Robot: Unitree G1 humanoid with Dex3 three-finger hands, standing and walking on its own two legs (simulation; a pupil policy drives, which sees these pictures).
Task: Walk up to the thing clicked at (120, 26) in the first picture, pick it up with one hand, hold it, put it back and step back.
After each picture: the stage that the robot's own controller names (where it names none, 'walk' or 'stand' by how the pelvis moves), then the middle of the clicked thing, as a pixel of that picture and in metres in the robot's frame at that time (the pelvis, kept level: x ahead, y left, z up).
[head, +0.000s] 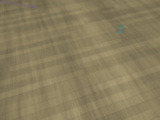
stand; (120, 29) +1.71 -0.47 -0.72
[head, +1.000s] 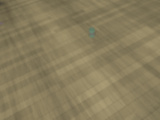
walk; (91, 32) +1.64 +0.01 -0.70
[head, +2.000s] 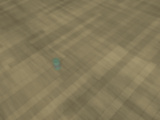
walk; (56, 64) +1.06 +0.34 -0.71
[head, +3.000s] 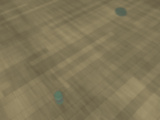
walk; (58, 97) +0.68 +0.27 -0.71
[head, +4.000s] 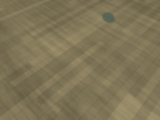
walk; out of the picture +0.42 +0.23 -0.70
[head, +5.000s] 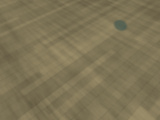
stand; out of the picture +0.37 +0.24 -0.71
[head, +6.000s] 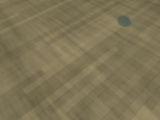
stand; out of the picture +0.34 +0.23 -0.72
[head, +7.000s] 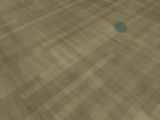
stand; out of the picture +0.33 +0.23 -0.72
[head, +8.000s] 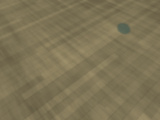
stand; out of the picture +0.33 +0.23 -0.73
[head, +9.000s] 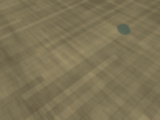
stand; out of the picture +0.33 +0.23 -0.73
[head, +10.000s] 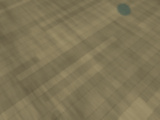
go down; out of the picture +0.35 +0.22 -0.70
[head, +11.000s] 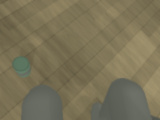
go down; (22, 67) +0.44 +0.22 -0.31
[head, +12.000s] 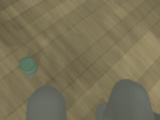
close in; (29, 67) +0.44 +0.21 -0.31
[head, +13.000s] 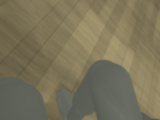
close in; out of the picture +0.44 +0.26 -0.23
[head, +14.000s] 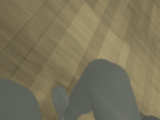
close; out of the picture +0.42 +0.27 -0.23
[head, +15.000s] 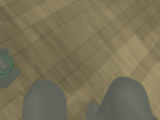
lift; (0, 67) +0.36 +0.27 -0.12
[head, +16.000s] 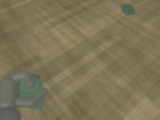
hold; (33, 93) +0.33 +0.18 +0.02
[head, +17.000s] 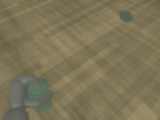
hold; (40, 96) +0.33 +0.17 -0.01
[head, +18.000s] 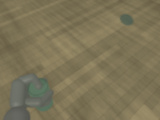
hold; (41, 95) +0.33 +0.17 -0.01
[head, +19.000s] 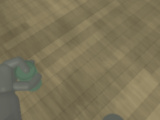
crouch; (29, 77) +0.39 +0.19 -0.07
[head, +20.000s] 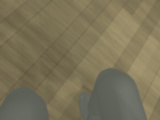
lower; out of the picture +0.49 +0.26 -0.14
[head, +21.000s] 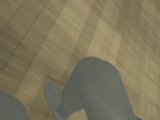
lower; out of the picture +0.46 +0.28 -0.24
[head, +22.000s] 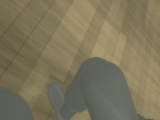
lower; out of the picture +0.45 +0.28 -0.24
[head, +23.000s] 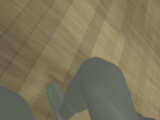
lower; out of the picture +0.45 +0.28 -0.24
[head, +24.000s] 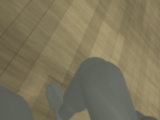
lower; out of the picture +0.45 +0.28 -0.24
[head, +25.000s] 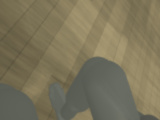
open; out of the picture +0.44 +0.26 -0.24
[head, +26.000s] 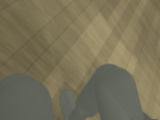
stand; out of the picture +0.45 +0.25 -0.24
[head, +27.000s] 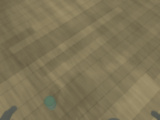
stand; (50, 103) +0.41 +0.19 -0.56
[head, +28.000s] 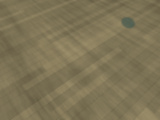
stand; out of the picture +0.38 +0.20 -0.67
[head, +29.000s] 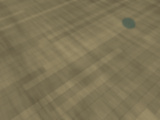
stand; out of the picture +0.38 +0.20 -0.67
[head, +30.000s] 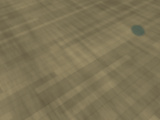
stand; out of the picture +0.40 +0.19 -0.72
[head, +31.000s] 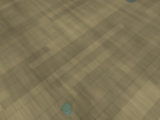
walk; (67, 109) +0.45 +0.14 -0.70
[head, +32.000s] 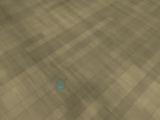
walk; (60, 85) +0.67 +0.16 -0.70
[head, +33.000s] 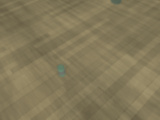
stand; (61, 70) +0.96 +0.30 -0.70
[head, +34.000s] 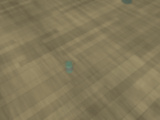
stand; (69, 67) +0.99 +0.19 -0.71
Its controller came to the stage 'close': yes
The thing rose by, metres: 0.70
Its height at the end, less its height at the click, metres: +0.00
